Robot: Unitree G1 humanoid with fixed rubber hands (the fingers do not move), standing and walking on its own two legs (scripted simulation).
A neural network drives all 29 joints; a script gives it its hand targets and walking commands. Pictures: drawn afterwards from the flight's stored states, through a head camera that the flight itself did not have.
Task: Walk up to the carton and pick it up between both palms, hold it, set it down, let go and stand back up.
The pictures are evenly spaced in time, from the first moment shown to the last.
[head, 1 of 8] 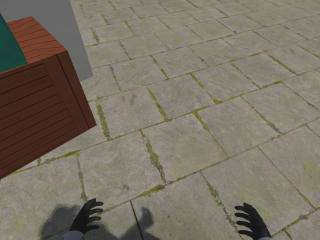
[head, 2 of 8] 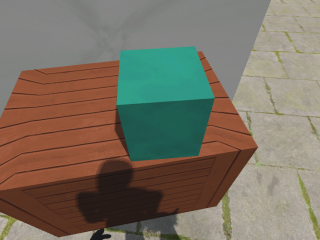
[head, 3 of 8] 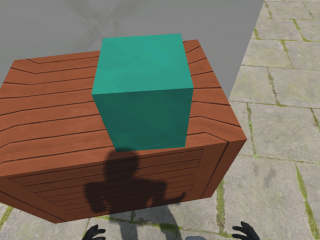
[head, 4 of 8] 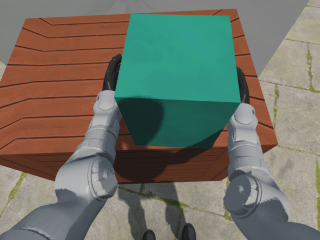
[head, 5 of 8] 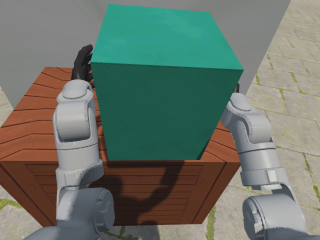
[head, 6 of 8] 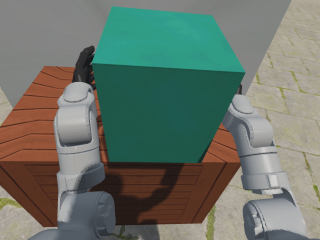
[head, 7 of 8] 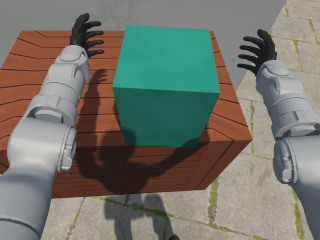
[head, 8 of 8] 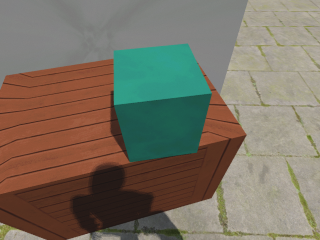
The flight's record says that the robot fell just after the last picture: no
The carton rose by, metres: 0.20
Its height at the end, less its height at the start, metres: +0.00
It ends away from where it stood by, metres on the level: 0.03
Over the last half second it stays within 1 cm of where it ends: yes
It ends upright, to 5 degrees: yes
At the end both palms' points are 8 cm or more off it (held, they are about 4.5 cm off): yes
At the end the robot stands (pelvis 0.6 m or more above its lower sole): yes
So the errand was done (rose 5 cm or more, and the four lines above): yes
